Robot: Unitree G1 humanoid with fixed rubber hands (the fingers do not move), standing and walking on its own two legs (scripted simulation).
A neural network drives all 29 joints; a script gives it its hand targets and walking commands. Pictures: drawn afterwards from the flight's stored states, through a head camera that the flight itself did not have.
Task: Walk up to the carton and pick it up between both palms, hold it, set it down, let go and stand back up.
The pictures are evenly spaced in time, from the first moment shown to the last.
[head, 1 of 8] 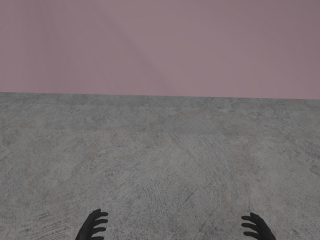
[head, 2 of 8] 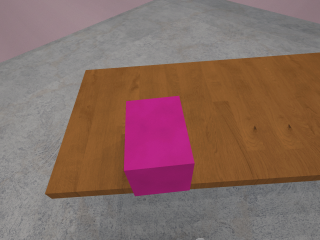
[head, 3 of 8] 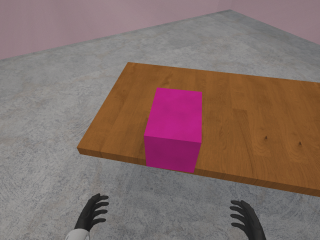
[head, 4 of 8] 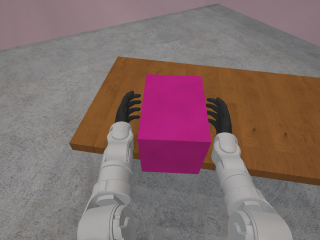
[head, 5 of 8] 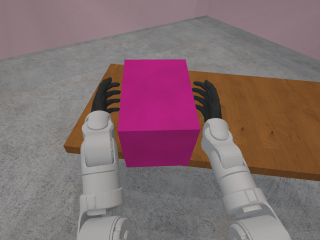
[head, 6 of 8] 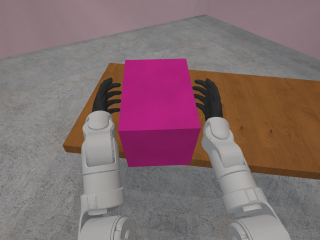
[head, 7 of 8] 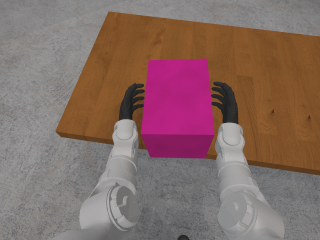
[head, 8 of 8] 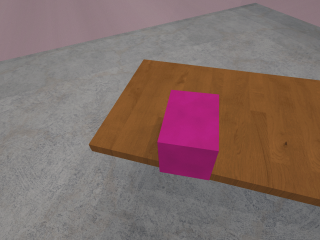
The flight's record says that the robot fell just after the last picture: no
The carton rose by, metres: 0.19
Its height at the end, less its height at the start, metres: +0.00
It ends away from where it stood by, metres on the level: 0.02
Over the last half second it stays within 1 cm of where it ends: yes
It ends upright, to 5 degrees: yes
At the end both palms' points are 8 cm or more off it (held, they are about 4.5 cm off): yes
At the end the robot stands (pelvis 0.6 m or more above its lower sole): yes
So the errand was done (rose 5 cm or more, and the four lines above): yes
